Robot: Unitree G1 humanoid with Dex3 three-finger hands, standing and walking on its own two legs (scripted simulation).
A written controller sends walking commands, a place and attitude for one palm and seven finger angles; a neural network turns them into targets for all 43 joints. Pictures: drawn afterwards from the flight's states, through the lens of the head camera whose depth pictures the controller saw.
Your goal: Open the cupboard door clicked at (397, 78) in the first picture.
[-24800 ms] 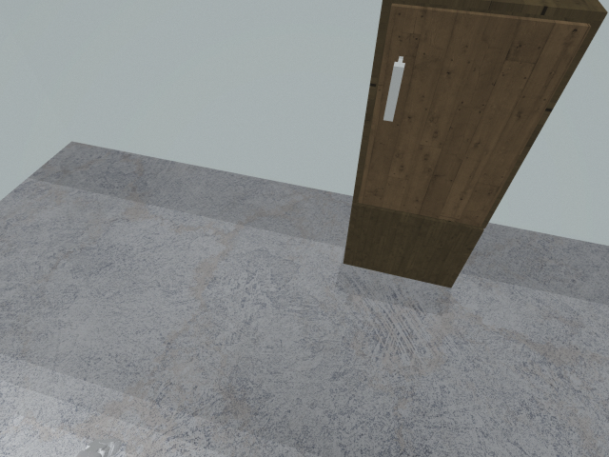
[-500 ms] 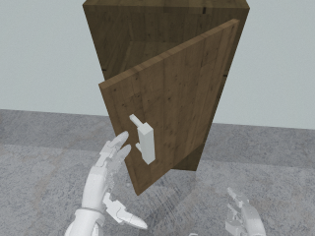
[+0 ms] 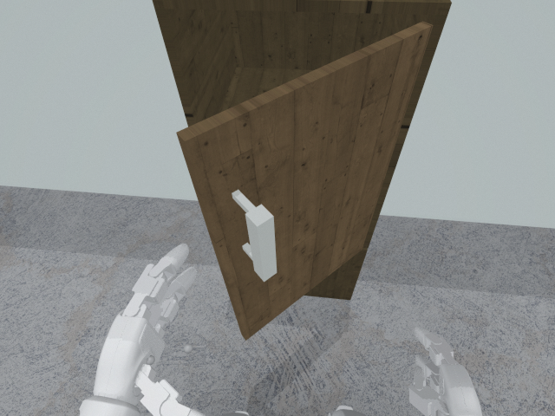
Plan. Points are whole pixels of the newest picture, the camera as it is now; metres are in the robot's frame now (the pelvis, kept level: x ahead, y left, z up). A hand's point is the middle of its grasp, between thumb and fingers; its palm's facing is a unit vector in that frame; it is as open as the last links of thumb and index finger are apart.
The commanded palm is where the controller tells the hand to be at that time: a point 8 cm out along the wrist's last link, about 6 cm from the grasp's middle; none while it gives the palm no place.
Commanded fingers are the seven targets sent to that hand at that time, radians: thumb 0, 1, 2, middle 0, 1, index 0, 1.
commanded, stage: draw the hand back to the body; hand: left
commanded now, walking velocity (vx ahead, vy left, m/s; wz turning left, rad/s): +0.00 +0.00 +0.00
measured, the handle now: (253, 236) +0.34 +0.06 +0.10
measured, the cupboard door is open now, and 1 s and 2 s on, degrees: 45 45 45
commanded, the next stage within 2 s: step back with the hand held close in 1.56 s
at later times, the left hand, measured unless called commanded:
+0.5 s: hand (115, 334) +0.18 +0.17 +0.14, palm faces -0.03 -0.99 -0.09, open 16.2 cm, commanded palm +0.15 +0.24 +0.16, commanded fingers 0.00 -0.25 0.41 -0.16 -0.30 -0.16 -0.30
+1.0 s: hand (15, 284) +0.21 +0.26 +0.20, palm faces +0.36 -0.85 -0.39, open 11.3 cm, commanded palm +0.16 +0.30 +0.22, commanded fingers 0.00 0.62 0.78 -0.19 -0.30 -0.19 -0.30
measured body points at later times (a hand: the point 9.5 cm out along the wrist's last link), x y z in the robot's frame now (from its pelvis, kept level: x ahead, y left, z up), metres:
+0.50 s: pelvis +0.00 +0.02 +0.02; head +0.00 +0.00 +0.47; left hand +0.18 +0.23 +0.15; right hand +0.19 -0.21 -0.04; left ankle -0.02 +0.12 -0.68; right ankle +0.03 -0.10 -0.68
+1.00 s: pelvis +0.02 +0.03 +0.06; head +0.00 +0.01 +0.51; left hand +0.18 +0.30 +0.22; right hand +0.20 -0.19 -0.02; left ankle -0.02 +0.12 -0.68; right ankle +0.03 -0.10 -0.68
